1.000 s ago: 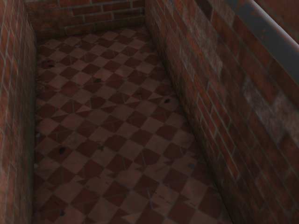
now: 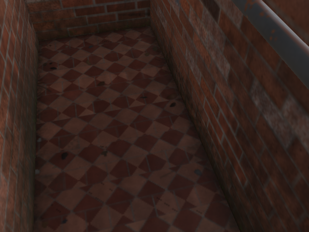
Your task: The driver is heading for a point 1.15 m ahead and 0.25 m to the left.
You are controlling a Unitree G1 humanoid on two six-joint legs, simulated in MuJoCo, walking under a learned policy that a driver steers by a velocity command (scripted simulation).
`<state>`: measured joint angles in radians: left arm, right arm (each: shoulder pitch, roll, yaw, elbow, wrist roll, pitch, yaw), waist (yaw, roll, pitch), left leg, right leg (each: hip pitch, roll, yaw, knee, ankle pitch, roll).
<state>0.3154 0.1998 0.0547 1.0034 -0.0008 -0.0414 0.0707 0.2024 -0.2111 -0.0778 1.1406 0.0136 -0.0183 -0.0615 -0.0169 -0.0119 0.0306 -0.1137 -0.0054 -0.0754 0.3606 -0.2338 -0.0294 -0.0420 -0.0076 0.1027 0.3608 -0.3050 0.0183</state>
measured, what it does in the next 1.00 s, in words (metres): stands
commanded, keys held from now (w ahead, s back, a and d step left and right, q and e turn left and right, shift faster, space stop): w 0.98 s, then no key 0.02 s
